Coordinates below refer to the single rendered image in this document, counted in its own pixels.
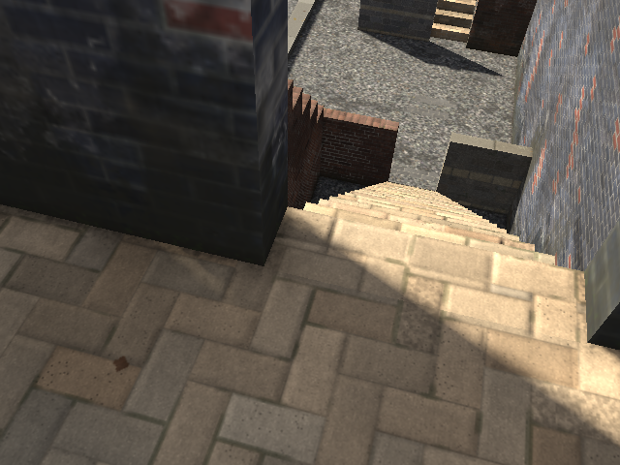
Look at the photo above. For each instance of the stairs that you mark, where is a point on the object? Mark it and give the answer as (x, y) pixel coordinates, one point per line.
(452, 20)
(427, 213)

